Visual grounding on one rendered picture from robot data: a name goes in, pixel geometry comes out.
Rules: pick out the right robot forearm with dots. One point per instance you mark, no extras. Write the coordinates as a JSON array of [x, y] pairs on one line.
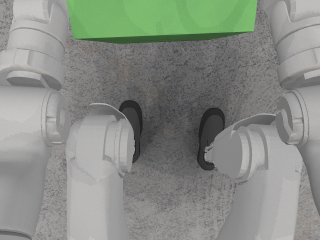
[[295, 29]]

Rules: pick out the carton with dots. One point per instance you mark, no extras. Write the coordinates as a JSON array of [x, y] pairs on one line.
[[150, 21]]

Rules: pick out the left robot forearm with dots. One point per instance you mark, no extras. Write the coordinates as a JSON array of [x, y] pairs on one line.
[[36, 45]]

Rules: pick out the robot left thigh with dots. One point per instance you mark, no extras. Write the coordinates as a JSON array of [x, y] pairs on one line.
[[94, 198]]

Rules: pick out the robot right foot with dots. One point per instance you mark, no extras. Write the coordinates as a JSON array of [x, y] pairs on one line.
[[212, 123]]

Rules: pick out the left robot upper arm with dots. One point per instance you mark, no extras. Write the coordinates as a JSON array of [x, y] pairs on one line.
[[33, 120]]

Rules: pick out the right robot upper arm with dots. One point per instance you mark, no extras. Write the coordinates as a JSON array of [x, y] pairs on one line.
[[298, 123]]

